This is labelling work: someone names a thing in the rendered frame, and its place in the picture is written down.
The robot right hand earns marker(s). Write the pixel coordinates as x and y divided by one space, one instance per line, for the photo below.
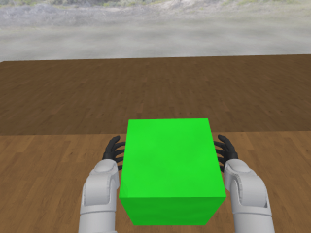
227 153

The robot left hand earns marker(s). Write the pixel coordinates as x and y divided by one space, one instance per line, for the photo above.
111 152

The robot left forearm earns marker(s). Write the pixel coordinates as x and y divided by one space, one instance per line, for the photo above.
99 199

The carton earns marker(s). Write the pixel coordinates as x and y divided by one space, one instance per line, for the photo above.
170 172

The robot right forearm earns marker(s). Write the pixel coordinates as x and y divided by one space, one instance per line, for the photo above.
249 199

